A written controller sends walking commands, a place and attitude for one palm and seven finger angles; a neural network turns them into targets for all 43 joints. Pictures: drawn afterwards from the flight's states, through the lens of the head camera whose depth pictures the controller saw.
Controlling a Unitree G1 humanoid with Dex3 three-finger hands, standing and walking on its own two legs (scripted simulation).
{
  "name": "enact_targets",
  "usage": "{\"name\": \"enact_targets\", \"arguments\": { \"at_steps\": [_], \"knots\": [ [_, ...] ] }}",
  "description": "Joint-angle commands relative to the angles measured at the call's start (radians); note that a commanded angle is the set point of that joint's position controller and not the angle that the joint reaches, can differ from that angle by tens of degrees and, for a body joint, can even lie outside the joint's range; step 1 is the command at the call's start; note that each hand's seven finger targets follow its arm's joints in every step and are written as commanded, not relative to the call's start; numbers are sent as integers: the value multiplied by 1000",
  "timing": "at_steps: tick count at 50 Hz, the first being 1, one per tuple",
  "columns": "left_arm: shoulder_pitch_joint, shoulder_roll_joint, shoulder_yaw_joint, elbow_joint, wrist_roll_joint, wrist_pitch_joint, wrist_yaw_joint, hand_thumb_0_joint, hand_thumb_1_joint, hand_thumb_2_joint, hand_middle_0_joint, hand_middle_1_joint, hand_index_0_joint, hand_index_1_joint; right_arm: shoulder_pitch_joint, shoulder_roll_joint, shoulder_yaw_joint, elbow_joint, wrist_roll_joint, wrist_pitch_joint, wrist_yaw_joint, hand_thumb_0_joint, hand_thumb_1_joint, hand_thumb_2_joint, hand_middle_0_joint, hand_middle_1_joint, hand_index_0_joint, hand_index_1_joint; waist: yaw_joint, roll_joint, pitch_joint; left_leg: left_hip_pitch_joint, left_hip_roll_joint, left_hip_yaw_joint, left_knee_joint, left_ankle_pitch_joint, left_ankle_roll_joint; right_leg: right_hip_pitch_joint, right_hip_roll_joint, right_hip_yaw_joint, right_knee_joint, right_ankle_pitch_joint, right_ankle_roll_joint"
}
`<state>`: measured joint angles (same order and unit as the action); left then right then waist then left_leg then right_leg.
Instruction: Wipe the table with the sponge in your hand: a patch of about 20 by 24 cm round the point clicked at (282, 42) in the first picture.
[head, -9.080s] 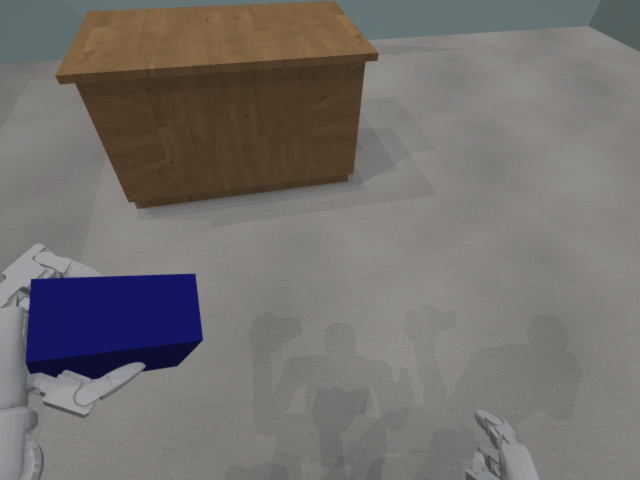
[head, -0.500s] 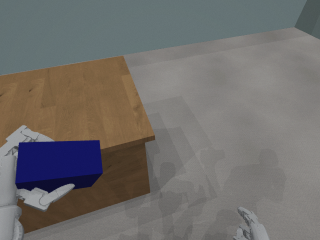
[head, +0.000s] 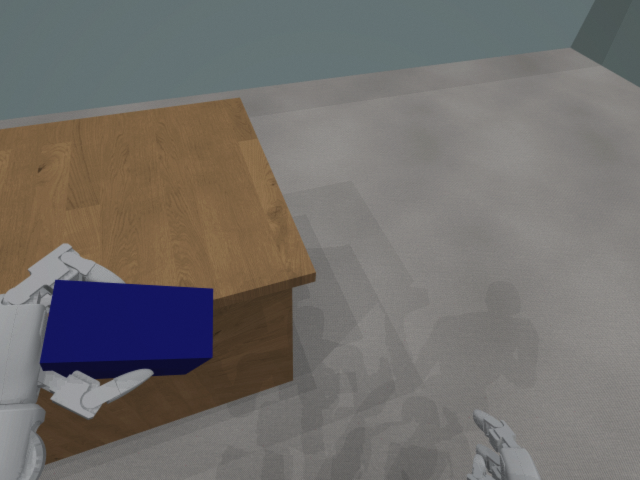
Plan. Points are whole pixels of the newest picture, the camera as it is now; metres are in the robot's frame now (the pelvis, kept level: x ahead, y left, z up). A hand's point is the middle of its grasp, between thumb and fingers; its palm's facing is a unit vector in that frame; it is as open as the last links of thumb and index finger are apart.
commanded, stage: shuffle to correct the standing spot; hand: left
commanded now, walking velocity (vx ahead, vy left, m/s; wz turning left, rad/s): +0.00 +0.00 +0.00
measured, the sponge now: (155, 334) +0.23 +0.19 +0.12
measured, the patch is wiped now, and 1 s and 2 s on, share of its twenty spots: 0.00 0.00 0.00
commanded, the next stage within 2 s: come to a stop and stand still in 0.88 s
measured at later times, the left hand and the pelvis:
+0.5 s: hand (39, 256) +0.28 +0.31 +0.16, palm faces +0.38 -0.84 -0.39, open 10.6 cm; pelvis +0.07 +0.06 -0.02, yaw +4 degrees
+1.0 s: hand out of the picture +0.32 +0.38 +0.17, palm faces +0.39 -0.80 -0.46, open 10.6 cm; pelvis +0.11 +0.14 -0.01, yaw +1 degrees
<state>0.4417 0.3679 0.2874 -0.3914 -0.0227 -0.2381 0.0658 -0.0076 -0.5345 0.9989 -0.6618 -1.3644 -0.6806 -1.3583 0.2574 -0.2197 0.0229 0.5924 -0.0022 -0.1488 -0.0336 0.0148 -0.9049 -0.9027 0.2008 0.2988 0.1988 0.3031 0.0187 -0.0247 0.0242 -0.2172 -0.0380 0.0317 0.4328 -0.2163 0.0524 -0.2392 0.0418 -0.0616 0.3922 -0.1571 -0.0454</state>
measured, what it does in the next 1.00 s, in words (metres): steps to the left: left foot, then right foot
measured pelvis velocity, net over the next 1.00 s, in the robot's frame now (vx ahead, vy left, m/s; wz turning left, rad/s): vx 0.11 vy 0.14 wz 0.02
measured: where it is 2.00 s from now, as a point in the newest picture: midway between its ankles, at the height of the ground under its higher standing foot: outside the picture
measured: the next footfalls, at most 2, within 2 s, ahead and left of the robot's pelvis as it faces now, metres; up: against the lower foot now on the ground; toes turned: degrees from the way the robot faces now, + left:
left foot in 0.62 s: +0.19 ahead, +0.27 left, +0.00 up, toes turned +1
right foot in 0.84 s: +0.14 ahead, +0.03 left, +0.00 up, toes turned -1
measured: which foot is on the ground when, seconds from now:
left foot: down 0.00-0.48, up 0.50-0.60, down 0.62-1.00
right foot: down 0.00-0.62, up 0.64-0.82, down 0.84-1.00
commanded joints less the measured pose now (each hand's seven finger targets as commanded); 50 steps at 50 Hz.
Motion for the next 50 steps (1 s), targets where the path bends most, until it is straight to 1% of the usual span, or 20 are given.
{"name": "enact_targets", "arguments": {
  "at_steps": [1,7,14,18,21,23,24,26,27,29,30,31,33,37,40,41,42,43,46,50],
  "knots": [
    [-253,253,230,-313,-18,-89,44,0,100,1300,-1200,-1600,-1200,-1600,-143,-110,-27,-182,-7,-70,-5,0,-900,-900,200,300,200,300,20,154,-116,-101,117,-159,-157,-56,-8,160,-76,95,3,-44,27],
    [-136,147,143,-275,-22,-80,40,0,100,1300,-1200,-1600,-1200,-1600,-125,-123,-47,-175,-13,-70,21,0,-900,-900,200,300,200,300,5,82,-156,-61,91,-137,-40,43,-11,149,-105,105,46,13,-3],
    [-122,184,179,-294,-21,-68,45,0,100,1300,-1200,-1600,-1200,-1600,-118,-130,-59,-185,-4,-17,26,0,-900,-900,200,300,200,300,-10,102,-170,-8,118,-157,55,404,-36,101,-95,47,191,144,-8],
    [-137,201,185,-356,-24,-63,37,0,100,1300,-1200,-1600,-1200,-1600,-105,-124,-61,-197,-6,-4,39,0,-900,-900,200,300,200,300,-18,191,-159,147,146,-172,75,690,-69,-36,-56,-16,247,-56,2],
    [-124,217,213,-381,-26,-60,39,0,100,1300,-1200,-1600,-1200,-1600,-122,-126,-69,-210,-9,4,50,0,-900,-900,200,300,200,300,1,165,-177,48,121,-142,178,774,-117,122,-56,-45,159,0,-29],
    [-65,218,235,-373,-38,-59,50,0,100,1300,-1200,-1600,-1200,-1600,-120,-136,-87,-213,17,13,55,0,-900,-900,200,300,200,300,37,-82,-243,-295,23,-68,608,575,-143,430,-228,174,155,366,-180],
    [-67,225,250,-394,-53,-76,60,0,100,1300,-1200,-1600,-1200,-1600,-141,-141,-102,-219,29,5,59,0,-900,-900,200,300,200,300,57,-273,-207,-533,-18,-102,890,-52,-110,487,-449,442,114,522,-299],
    [-52,210,245,-395,-58,-83,67,0,100,1300,-1200,-1600,-1200,-1600,-123,-142,-91,-179,22,19,74,0,-900,-900,200,300,200,300,29,-67,-86,-595,166,-391,788,-446,-14,300,-552,489,109,392,-225],
    [-103,176,210,-445,-34,-89,65,0,100,1300,-1200,-1600,-1200,-1600,-128,-104,-69,-171,3,32,78,0,-900,-900,200,300,200,300,-5,-10,-87,-426,187,-279,577,-342,-11,145,-463,327,140,319,-162],
    [-181,182,189,-428,-14,-79,63,0,100,1300,-1200,-1600,-1200,-1600,-109,-74,-60,-123,10,28,54,0,-900,-900,200,300,200,300,-54,171,-118,71,18,13,199,57,-50,-163,-196,16,236,21,-40],
    [-199,178,180,-429,-9,-73,65,0,100,1300,-1200,-1600,-1200,-1600,-115,-111,-80,-129,15,10,34,0,-900,-900,200,300,200,300,-53,317,-121,175,59,-84,84,63,-24,-232,-114,-14,439,-115,-9],
    [-218,184,180,-459,-6,-69,68,0,100,1300,-1200,-1600,-1200,-1600,-111,-148,-105,-160,11,-3,21,0,-900,-900,200,300,200,300,-47,483,-114,135,252,-391,-65,72,85,-312,-17,-19,722,-418,36],
    [-228,234,225,-398,-1,-63,61,0,100,1300,-1200,-1600,-1200,-1600,-122,-111,-91,-167,5,-18,31,0,-900,-900,200,300,200,300,-33,265,-118,55,294,-546,-73,236,187,-340,-26,82,868,-433,30],
    [-127,221,243,-428,-7,-81,47,0,100,1300,-1200,-1600,-1200,-1600,-145,-104,-78,-154,14,-28,42,0,-900,-900,200,300,200,300,-19,242,-169,-35,236,-326,-8,231,155,-170,-56,50,545,-367,26],
    [-9,215,261,-356,-8,-76,48,0,100,1300,-1200,-1600,-1200,-1600,-155,-99,-54,-164,19,-19,45,0,-900,-900,200,300,200,300,10,134,-167,-354,159,-188,61,-86,65,268,-52,17,115,-159,15],
    [34,242,283,-310,-7,-76,51,0,100,1300,-1200,-1600,-1200,-1600,-152,-88,-48,-161,15,-7,40,0,-900,-900,200,300,200,300,10,-6,-171,-443,73,-107,240,-200,25,350,-165,169,-30,-185,-31],
    [27,262,302,-288,-22,-68,55,0,100,1300,-1200,-1600,-1200,-1600,-135,-90,-62,-163,10,4,39,0,-900,-900,200,300,200,300,0,-208,-156,-520,-4,-13,538,-273,-15,312,-392,502,-162,-330,-138],
    [-1,227,291,-267,-41,-53,55,0,100,1300,-1200,-1600,-1200,-1600,-114,-119,-79,-158,14,1,32,0,-900,-900,200,300,200,300,-4,-239,-95,-523,21,-61,717,-264,-43,172,-487,630,-216,-367,-205],
    [-36,240,291,-289,-27,-55,66,0,100,1300,-1200,-1600,-1200,-1600,-120,-114,-70,-127,16,-1,32,0,-900,-900,200,300,200,300,-23,-64,-63,-467,133,-159,649,-250,-42,94,-430,404,-81,13,-190],
    [-69,162,200,-269,-4,-55,77,0,100,1300,-1200,-1600,-1200,-1600,-121,-70,-59,-110,-1,-27,2,0,-900,-900,200,300,200,300,-21,-22,-144,9,7,91,65,28,-29,4,-203,77,75,94,-47]
  ]
}}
